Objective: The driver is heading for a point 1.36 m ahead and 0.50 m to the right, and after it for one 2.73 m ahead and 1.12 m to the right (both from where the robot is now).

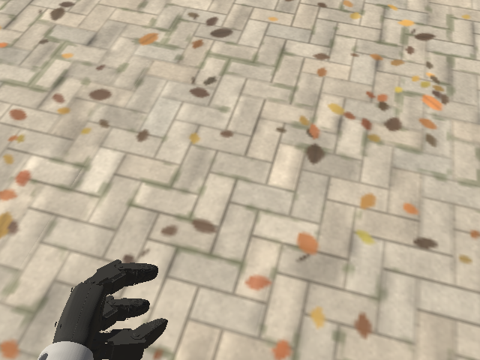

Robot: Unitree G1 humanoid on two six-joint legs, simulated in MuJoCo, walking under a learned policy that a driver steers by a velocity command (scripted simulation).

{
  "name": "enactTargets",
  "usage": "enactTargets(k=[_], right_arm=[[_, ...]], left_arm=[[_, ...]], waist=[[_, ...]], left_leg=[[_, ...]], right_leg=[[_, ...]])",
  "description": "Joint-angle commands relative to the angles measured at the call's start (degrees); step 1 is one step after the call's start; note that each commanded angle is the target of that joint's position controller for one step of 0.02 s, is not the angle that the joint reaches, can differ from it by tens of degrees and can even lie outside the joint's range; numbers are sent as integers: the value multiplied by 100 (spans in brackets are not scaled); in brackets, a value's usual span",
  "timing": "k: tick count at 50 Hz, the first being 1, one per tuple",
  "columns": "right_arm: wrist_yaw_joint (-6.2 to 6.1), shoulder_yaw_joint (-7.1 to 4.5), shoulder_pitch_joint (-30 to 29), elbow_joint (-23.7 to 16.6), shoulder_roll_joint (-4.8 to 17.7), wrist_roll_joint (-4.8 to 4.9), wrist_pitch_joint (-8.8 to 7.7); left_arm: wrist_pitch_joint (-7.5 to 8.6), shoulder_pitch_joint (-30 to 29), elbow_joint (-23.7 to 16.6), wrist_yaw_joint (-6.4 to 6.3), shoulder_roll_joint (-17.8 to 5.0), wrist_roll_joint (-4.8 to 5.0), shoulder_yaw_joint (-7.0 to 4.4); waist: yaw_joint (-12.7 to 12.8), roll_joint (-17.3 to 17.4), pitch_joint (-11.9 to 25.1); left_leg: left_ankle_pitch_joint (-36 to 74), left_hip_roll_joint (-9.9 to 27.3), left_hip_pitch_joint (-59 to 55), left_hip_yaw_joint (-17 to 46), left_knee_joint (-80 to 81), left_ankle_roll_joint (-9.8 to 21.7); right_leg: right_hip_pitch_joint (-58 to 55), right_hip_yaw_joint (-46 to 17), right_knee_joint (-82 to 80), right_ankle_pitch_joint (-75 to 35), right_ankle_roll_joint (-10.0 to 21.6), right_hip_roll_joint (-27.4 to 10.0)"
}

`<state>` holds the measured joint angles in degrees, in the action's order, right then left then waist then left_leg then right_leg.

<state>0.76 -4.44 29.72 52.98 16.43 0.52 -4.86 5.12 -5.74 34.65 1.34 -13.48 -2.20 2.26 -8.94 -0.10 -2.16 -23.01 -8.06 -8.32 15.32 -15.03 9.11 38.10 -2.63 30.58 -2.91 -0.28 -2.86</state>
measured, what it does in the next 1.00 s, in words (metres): walks ahead, turning right: right foot, then left foot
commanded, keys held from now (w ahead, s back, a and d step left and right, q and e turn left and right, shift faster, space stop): w+e+shift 1.00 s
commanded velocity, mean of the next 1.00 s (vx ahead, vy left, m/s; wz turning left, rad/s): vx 1.00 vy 0.00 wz -0.55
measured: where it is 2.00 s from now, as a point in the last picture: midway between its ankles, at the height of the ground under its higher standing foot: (357, 68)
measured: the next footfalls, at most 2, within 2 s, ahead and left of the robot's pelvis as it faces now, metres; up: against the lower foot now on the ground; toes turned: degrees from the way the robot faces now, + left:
right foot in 0.04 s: +0.25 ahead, -0.15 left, +0.00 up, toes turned +4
left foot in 0.44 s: +0.58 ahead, +0.11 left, +0.00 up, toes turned -8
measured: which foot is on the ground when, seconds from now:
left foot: down 0.00-0.06, up 0.08-0.42, down 0.44-0.86, up 0.88-1.00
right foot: up 0.00-0.02, down 0.04-0.42, up 0.44-0.84, down 0.86-1.00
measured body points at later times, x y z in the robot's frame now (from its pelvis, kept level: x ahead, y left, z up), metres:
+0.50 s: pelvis +0.46 +0.00 +0.00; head +0.48 +0.01 +0.45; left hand +0.45 +0.28 -0.13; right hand +0.68 -0.25 -0.05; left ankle +0.54 +0.11 -0.72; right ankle +0.27 -0.12 -0.64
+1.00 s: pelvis +0.88 -0.15 -0.01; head +0.91 -0.16 +0.44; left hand +1.12 +0.04 -0.14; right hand +0.85 -0.43 -0.11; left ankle +0.89 +0.04 -0.61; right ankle +0.90 -0.18 -0.72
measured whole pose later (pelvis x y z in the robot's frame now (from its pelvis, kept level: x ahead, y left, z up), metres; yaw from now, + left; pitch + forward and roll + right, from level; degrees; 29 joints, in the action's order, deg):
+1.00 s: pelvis +0.88 -0.15 -0.01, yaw -37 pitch -1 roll -1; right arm -0.1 0.8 12.2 40.0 12.4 -3.3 -5.2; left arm 0.0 17.7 44.4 0.7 -19.0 -1.1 -3.6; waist -0.3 -0.7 -3.3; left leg -21.0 5.0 25.3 4.5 -80.4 -1.9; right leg 19.5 2.7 35.7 15.6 11.0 12.6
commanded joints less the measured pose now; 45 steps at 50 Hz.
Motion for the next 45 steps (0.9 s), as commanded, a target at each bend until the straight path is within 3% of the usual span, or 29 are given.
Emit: enactTargets(k=[1,2,3,4,5,6,7,8,11,14,16,19,20,21,22,23,24,25,26,28,31,36,38,40,41,42,43,44,45], right_arm=[[-53,-303,-516,-401,1430,-68,-99],[-46,-239,-725,-428,1183,-152,-154],[-76,-26,-710,-589,306,-259,-204],[-27,94,509,-727,42,167,-179],[-87,112,-168,-576,437,-86,-98],[-16,98,-996,-753,530,-196,-79],[27,123,-1470,-929,483,-287,-94],[80,159,-1774,-1141,374,-403,-80],[141,304,-2171,-1606,160,-523,-4],[289,478,-2882,-2040,153,-392,-42],[333,477,-2855,-1961,237,-252,-35],[157,328,-2669,-1860,597,-272,-26],[69,238,-2120,-1675,741,-325,-50],[-32,137,-1335,-1514,917,-400,-85],[-168,-16,-235,-1470,1405,-530,-101],[-195,-93,-262,-1494,1762,-606,-30],[-200,-66,-794,-1513,1339,-449,10],[-169,36,-1159,-1530,852,-366,-17],[-126,87,-1291,-1450,621,-358,-47],[-118,133,-1222,-1230,448,-285,-126],[-55,164,-965,-927,230,-149,-254],[-107,125,-1165,-739,464,-177,-320],[-151,82,-833,-652,742,-173,-306],[-234,-21,-744,-696,1168,-191,-180],[-266,-74,-911,-758,1349,-225,-73],[-267,-99,-1164,-886,1412,-254,21],[-198,-83,-1145,-885,1240,-307,63],[-117,158,-1014,-1152,309,-422,15],[-94,174,-920,-1834,594,-242,-107]], left_arm=[[76,1723,112,-206,-1178,69,-466],[83,2919,452,-317,-1413,9,-592],[87,3947,680,-397,-1730,-126,-688],[72,3474,797,-260,-2104,-170,-818],[30,2739,576,-154,-1302,-73,-753],[40,2480,626,-107,-910,8,-674],[44,2517,783,-77,-782,-22,-650],[62,2737,976,-88,-690,13,-606],[134,3077,1321,-108,-694,160,-609],[130,2630,1119,-142,-1004,131,-728],[142,2639,1052,-48,-1356,193,-850],[126,3011,1126,30,-1428,264,-871],[104,3136,1178,36,-1473,256,-883],[105,3106,1166,47,-1470,274,-887],[136,2976,983,30,-979,278,-757],[79,3506,723,-17,-363,490,-601],[-31,3157,739,-63,-664,328,-612],[-105,2726,737,-28,-762,209,-642],[-159,2526,759,36,-732,168,-647],[-322,2443,706,152,-528,84,-630],[-478,1813,393,247,-366,44,-577],[-444,672,-171,455,-429,57,-430],[-437,506,-183,490,-474,65,-408],[-432,1144,-17,423,-721,78,-479],[-420,1986,198,364,-936,78,-575],[-400,3187,557,270,-1202,68,-725],[-414,3673,830,113,-1473,94,-893],[-490,3165,762,15,-1990,155,-1000],[-565,3036,439,3,-2408,59,-1087]], waist=[[1435,421,1119],[2002,376,1588],[2092,-767,2143],[1164,-2753,2816],[1238,-1211,1740],[1320,-381,1017],[1259,101,643],[1148,73,436],[817,-365,50],[677,-349,-207],[700,-396,-81],[666,-184,105],[427,9,490],[24,71,998],[-409,713,1763],[100,1805,2301],[294,1272,1524],[371,687,788],[484,397,436],[763,706,87],[867,509,-71],[1028,259,-510],[993,198,-415],[1427,537,106],[1902,636,555],[2430,609,1091],[2464,56,1218],[1698,-1323,848],[1530,-1360,2206]], left_leg=[[6194,944,1273,461,-2141,-53],[5564,796,1857,230,-3522,-92],[1587,409,2835,-212,-5680,-98],[-464,-203,4384,-556,-7035,-336],[99,403,5037,-651,-6975,-220],[484,553,5104,-698,-6666,-269],[537,683,5012,-759,-6356,-311],[485,858,4949,-797,-6009,-358],[15,1196,5135,-920,-5061,-642],[1214,1224,3783,-1266,-2977,-892],[2045,865,2186,-1618,-2469,-950],[1987,789,1741,-1576,-1787,-893],[1657,646,1124,-1652,-1601,-823],[1363,919,49,-1494,-1703,-742],[-687,2362,-1031,57,-1347,-560],[-2369,3701,-1407,2860,-108,-165],[-2775,3467,-695,3117,205,-13],[-1904,3165,-40,1998,101,-72],[-744,2882,477,1113,124,-138],[502,2559,1056,-36,299,-312],[2030,2417,979,-1112,487,-415],[3495,1957,1475,-2796,960,-655],[5852,1903,1220,-3106,583,-775],[8065,2109,682,-3104,-611,-850],[8565,2243,743,-3033,-1756,-811],[8240,2305,1251,-2883,-3321,-724],[4799,1746,2396,-2871,-5387,-781],[-623,820,4350,-2666,-7755,-940],[-573,612,5739,-1375,-8439,-1013]], right_leg=[[-3557,374,-158,387,196,462],[-4706,210,143,895,325,51],[-5715,-1306,330,2122,512,-1263],[-6493,-5083,-1128,3058,1589,-2348],[-5718,-4794,-1452,4027,1594,-1849],[-4903,-3758,-1438,3475,1580,-1531],[-4265,-3179,-1457,2644,1535,-1270],[-3819,-2780,-1483,2105,1488,-1039],[-3197,-2436,-1782,1434,1545,-805],[-1674,-1646,-2366,1271,1380,-397],[-956,-1490,-2694,824,1269,-361],[-1907,-1423,-1788,-329,989,-411],[-2115,-1206,-694,-1067,868,-171],[-1620,-1016,735,-976,745,112],[-782,-670,2740,726,630,431],[374,-300,4372,3095,575,693],[972,-217,4877,2519,654,312],[1079,-142,4730,2101,654,58],[915,-137,4509,1914,606,-103],[702,-126,4270,1857,515,-297],[1119,28,4208,1506,499,-398],[220,776,2065,141,718,-199],[-611,1365,1438,58,929,281],[-1412,1504,1297,525,1115,683],[-2302,1399,1299,814,1243,836],[-3656,1083,1069,1017,1440,904],[-4873,547,709,1398,1590,786],[-5349,-1143,938,447,1834,-221],[-6618,-3858,-548,1892,2894,-1066]])
Keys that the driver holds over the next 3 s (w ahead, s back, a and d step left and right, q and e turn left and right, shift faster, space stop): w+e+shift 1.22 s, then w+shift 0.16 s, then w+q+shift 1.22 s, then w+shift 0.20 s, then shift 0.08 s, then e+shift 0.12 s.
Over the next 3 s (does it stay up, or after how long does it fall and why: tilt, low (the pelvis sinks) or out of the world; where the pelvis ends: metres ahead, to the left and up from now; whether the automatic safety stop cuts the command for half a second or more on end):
stays up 2.38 -0.99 -0.01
